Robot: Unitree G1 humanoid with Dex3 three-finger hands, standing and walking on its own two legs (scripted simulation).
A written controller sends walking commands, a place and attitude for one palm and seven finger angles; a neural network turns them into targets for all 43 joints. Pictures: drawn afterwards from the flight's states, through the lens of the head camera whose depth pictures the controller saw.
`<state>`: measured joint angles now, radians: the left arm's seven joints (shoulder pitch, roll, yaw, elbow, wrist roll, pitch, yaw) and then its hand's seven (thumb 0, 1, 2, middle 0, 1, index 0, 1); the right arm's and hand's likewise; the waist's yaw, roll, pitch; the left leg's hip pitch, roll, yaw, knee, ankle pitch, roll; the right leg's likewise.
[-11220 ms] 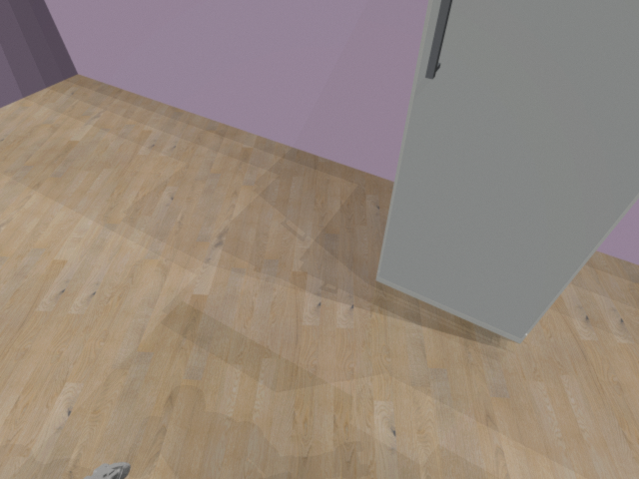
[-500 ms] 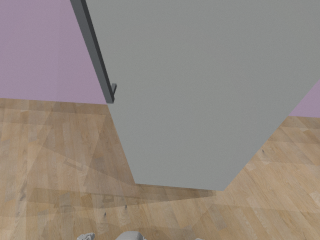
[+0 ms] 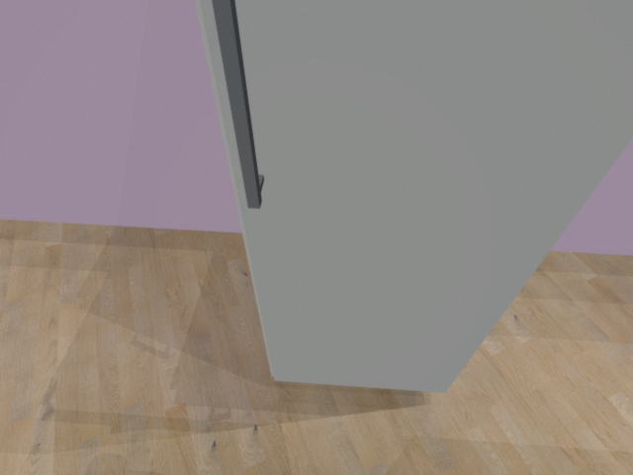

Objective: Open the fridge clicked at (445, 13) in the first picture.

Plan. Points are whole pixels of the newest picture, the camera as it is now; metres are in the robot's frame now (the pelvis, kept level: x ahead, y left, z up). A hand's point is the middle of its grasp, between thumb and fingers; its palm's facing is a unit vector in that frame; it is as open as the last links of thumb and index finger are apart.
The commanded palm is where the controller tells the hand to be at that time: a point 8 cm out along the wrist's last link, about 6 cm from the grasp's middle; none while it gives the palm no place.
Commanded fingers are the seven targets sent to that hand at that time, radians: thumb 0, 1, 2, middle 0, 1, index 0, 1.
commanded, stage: come to a stop and stand still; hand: left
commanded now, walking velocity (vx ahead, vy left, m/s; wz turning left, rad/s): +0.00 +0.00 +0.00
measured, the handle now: (244, 107) +0.46 +0.12 +0.24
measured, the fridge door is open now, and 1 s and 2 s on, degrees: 0 0 0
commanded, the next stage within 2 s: look again from close up in 0.66 s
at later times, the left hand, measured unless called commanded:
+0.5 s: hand out of the picture -0.05 +0.18 -0.18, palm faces +0.02 -0.98 -0.21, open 7.4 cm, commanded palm none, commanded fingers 0.00 0.90 0.90 -0.20 -0.30 -0.20 -0.30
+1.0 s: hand out of the picture -0.07 +0.15 -0.18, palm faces +0.05 -0.99 -0.13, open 7.4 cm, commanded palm none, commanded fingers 0.00 0.90 0.90 -0.20 -0.30 -0.20 -0.30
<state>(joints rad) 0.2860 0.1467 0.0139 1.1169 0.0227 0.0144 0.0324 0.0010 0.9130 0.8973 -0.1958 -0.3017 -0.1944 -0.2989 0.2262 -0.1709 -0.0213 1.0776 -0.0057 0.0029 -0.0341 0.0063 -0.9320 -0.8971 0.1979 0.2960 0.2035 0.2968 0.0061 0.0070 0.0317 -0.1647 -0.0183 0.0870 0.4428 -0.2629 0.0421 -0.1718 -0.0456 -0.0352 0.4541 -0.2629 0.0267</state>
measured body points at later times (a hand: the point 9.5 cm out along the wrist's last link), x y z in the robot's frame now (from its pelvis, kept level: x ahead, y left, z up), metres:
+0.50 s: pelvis -0.05 +0.01 +0.00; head -0.07 +0.00 +0.44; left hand -0.05 +0.23 -0.16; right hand -0.05 -0.22 -0.16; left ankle -0.01 +0.09 -0.74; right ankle -0.01 -0.13 -0.74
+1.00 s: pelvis -0.05 +0.00 +0.00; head -0.05 +0.01 +0.45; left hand -0.08 +0.20 -0.17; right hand -0.05 -0.21 -0.16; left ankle -0.01 +0.09 -0.74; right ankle -0.01 -0.13 -0.74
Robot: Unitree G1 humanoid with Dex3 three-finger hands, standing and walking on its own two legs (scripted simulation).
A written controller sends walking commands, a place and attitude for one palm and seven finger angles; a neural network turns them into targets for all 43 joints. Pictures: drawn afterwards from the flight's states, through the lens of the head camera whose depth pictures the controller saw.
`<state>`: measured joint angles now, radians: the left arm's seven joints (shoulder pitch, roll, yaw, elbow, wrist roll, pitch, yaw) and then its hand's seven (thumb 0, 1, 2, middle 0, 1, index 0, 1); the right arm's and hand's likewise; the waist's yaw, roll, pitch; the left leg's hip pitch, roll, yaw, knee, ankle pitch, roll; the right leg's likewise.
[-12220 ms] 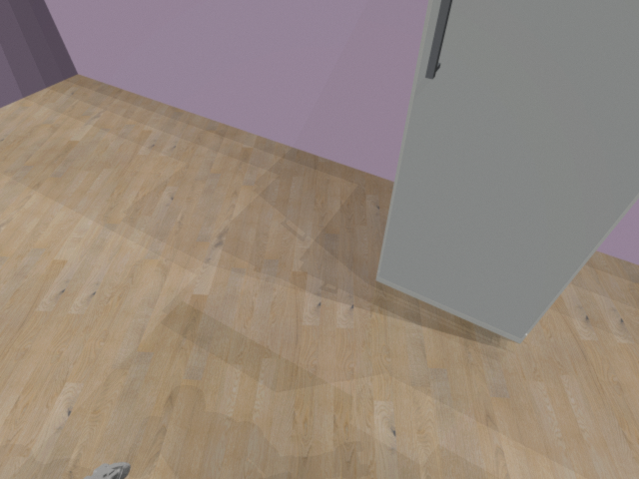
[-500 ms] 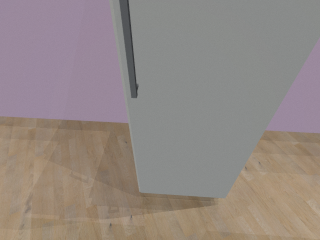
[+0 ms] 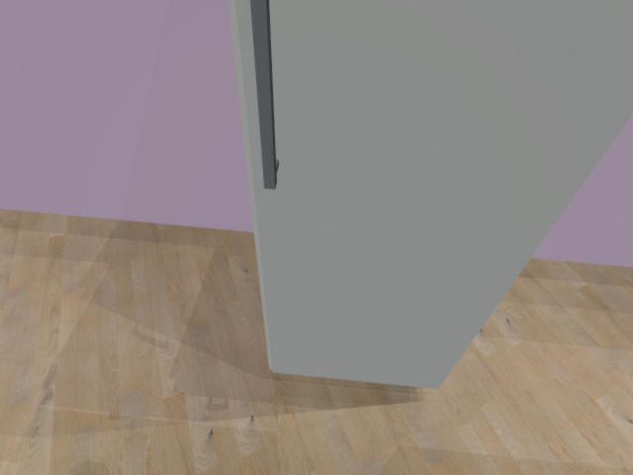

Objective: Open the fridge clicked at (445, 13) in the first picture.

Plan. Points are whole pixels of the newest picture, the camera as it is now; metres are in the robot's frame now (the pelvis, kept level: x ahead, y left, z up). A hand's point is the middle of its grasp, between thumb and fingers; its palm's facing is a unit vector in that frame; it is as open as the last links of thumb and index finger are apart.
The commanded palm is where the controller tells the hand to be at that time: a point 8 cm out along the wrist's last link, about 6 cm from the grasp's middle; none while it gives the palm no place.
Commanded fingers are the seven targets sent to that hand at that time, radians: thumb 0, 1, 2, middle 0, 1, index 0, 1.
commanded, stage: look again from close up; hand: left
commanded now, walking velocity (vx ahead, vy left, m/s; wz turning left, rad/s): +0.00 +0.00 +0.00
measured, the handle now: (268, 92) +0.51 +0.11 +0.24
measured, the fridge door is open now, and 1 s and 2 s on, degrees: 0 0 0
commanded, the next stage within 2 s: raise the hand to about handle height in 0.74 s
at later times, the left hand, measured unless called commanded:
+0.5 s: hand out of the picture +0.01 +0.16 -0.18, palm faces +0.02 -0.99 -0.16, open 7.4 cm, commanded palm none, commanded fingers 0.00 0.90 0.90 -0.20 -0.30 -0.20 -0.30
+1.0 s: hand (163, 447) +0.17 +0.20 -0.06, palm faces +0.28 -0.93 -0.24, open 7.4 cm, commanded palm +0.13 +0.22 -0.04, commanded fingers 0.00 0.69 0.81 -0.22 -0.44 -0.22 -0.44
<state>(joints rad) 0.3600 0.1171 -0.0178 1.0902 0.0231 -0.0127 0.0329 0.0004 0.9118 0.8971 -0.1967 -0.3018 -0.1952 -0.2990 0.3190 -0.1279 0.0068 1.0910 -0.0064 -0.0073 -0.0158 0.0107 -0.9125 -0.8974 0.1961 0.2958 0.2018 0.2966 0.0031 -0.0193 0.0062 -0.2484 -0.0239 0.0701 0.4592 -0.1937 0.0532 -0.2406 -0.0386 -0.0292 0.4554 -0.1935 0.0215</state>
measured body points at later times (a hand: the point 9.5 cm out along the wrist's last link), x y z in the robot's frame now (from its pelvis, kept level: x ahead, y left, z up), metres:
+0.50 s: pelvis +0.02 +0.00 +0.00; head +0.03 +0.01 +0.45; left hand +0.01 +0.21 -0.16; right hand +0.01 -0.22 -0.16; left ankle +0.04 +0.08 -0.74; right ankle +0.03 -0.14 -0.74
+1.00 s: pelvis +0.03 +0.00 -0.01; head +0.02 -0.01 +0.44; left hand +0.15 +0.25 -0.04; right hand +0.09 -0.25 -0.13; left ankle +0.04 +0.08 -0.74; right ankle +0.03 -0.14 -0.74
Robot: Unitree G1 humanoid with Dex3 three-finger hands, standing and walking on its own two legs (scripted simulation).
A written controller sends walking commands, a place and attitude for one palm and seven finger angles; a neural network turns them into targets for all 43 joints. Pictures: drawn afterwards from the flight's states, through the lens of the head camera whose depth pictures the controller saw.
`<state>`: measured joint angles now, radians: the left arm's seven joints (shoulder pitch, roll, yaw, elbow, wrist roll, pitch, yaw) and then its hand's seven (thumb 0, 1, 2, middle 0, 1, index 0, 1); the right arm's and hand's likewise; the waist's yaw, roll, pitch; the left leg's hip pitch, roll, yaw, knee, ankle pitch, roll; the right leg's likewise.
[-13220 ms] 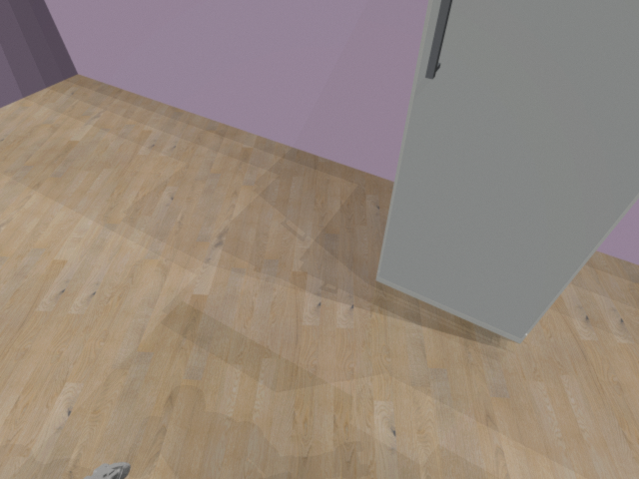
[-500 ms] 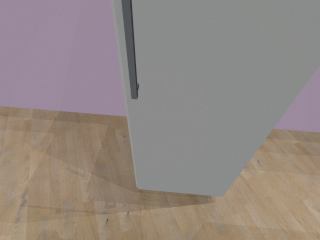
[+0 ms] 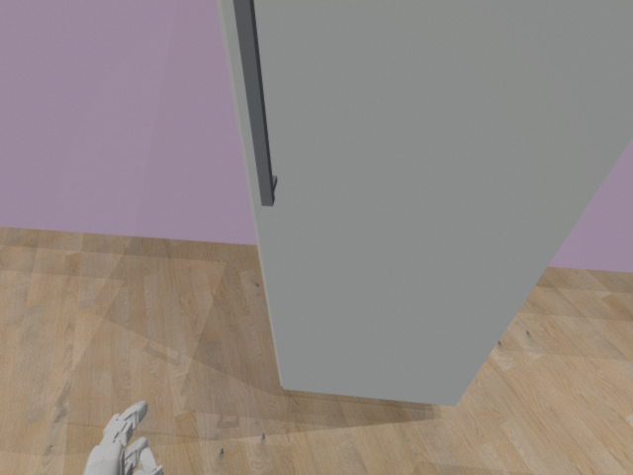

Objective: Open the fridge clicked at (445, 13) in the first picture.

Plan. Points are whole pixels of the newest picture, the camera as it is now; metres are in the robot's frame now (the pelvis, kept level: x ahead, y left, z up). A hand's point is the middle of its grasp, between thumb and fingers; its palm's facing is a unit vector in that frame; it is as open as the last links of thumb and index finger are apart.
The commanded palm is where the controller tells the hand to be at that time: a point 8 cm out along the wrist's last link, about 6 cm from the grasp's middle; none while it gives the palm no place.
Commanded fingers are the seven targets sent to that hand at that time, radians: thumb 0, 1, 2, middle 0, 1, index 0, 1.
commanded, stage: raise the hand to about handle height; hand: left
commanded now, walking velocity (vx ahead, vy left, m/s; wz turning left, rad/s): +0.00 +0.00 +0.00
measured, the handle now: (261, 109) +0.48 +0.10 +0.25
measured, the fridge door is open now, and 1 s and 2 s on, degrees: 0 0 0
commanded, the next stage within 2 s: move the hooked fingers beside the handle in 1.94 s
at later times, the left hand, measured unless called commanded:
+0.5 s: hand (150, 406) +0.18 +0.18 +0.08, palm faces +0.09 -0.99 -0.13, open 10.0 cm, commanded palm +0.15 +0.25 +0.07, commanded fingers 0.00 0.11 0.56 -0.26 -0.81 -0.26 -0.81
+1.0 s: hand (98, 319) +0.23 +0.24 +0.15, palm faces +0.00 -0.99 -0.14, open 13.0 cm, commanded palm +0.20 +0.29 +0.18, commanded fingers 0.00 -0.48 0.31 -0.30 -1.18 -0.30 -1.18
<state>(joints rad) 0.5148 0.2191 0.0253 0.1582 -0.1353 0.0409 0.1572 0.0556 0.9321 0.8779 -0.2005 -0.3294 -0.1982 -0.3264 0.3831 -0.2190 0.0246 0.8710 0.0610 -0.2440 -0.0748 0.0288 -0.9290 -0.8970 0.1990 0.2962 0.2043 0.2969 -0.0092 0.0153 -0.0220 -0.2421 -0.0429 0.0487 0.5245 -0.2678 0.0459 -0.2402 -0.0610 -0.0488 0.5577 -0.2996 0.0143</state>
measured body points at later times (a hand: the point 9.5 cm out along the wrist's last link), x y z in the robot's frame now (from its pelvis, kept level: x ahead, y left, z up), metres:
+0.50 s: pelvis +0.00 -0.04 -0.03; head +0.02 -0.05 +0.42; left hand +0.16 +0.24 +0.09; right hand +0.23 -0.25 -0.09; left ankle +0.01 +0.09 -0.73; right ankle +0.00 -0.13 -0.73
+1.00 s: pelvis +0.01 -0.01 +0.00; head -0.01 -0.01 +0.45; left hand +0.23 +0.29 +0.16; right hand +0.20 -0.25 -0.05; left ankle +0.01 +0.09 -0.73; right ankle +0.00 -0.13 -0.73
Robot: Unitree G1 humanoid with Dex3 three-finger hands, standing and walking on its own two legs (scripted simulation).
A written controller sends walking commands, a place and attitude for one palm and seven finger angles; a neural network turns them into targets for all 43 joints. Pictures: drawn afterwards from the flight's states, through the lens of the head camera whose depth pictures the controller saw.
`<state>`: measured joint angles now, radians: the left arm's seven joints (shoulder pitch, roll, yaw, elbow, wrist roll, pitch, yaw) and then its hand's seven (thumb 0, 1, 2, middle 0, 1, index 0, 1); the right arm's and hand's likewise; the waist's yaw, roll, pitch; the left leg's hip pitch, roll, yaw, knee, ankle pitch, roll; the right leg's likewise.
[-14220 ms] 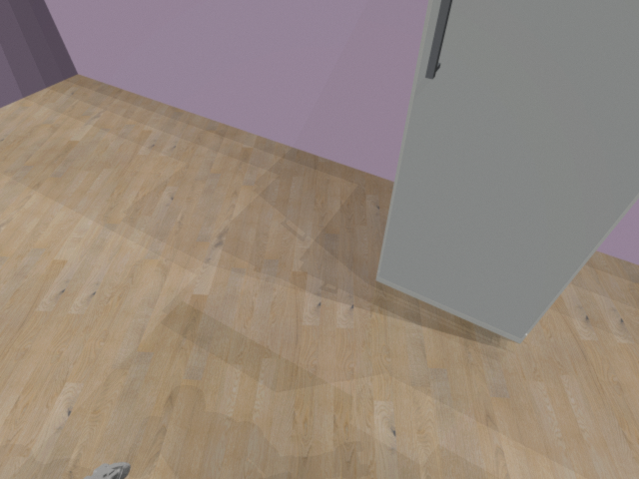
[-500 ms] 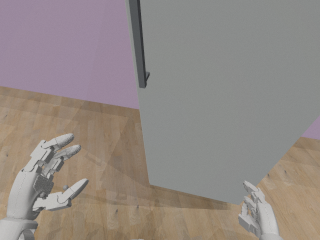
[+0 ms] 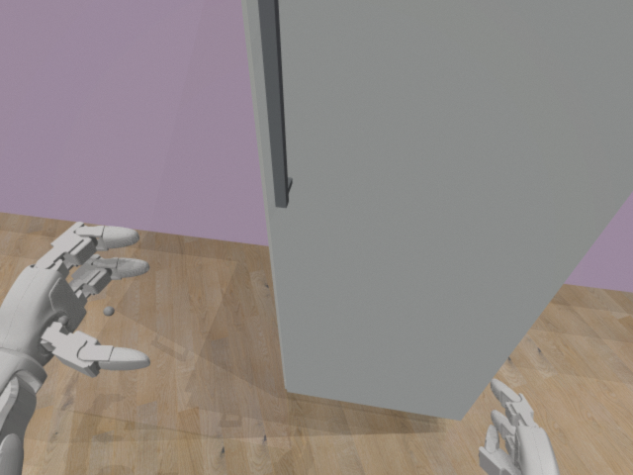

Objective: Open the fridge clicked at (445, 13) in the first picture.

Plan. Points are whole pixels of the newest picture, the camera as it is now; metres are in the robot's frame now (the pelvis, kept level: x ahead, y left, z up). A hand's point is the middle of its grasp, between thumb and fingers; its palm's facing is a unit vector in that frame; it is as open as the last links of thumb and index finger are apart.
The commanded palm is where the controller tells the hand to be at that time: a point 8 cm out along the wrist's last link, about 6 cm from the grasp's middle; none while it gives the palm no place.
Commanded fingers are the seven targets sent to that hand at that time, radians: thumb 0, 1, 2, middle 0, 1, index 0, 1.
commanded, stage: raise the hand to about handle height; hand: left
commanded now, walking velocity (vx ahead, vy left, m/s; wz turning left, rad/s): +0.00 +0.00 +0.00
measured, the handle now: (279, 111) +0.48 +0.10 +0.25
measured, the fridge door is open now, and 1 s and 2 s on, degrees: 0 0 0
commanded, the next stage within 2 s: move the hooked fingers beside the handle in 0.94 s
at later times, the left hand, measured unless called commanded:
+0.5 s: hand out of the picture +0.26 +0.30 +0.29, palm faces +0.12 -0.98 -0.18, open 14.0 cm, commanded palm +0.23 +0.32 +0.27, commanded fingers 0.00 -0.50 0.30 -0.30 -1.20 -0.30 -1.20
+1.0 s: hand (82, 215) +0.28 +0.26 +0.23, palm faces +0.06 -0.98 -0.18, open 14.0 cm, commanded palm +0.23 +0.30 +0.27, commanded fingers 0.00 -0.50 0.30 -0.30 -1.20 -0.30 -1.20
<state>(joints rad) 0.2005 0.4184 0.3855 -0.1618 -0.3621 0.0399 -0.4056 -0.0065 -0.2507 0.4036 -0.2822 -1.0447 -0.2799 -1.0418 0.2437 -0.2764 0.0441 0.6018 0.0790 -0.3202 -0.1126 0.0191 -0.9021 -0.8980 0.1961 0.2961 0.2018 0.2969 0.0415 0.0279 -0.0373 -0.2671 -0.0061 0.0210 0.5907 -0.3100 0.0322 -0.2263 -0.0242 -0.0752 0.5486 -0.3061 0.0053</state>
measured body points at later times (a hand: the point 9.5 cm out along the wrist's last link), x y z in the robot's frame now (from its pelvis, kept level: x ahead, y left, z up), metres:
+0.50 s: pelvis -0.01 +0.00 +0.01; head -0.04 -0.02 +0.46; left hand +0.25 +0.35 +0.30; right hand +0.20 -0.21 -0.05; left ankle +0.00 +0.10 -0.73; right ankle -0.01 -0.12 -0.73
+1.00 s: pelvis +0.00 -0.02 +0.01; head -0.02 -0.06 +0.45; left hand +0.27 +0.31 +0.24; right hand +0.21 -0.24 -0.06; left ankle +0.00 +0.10 -0.73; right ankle -0.01 -0.12 -0.73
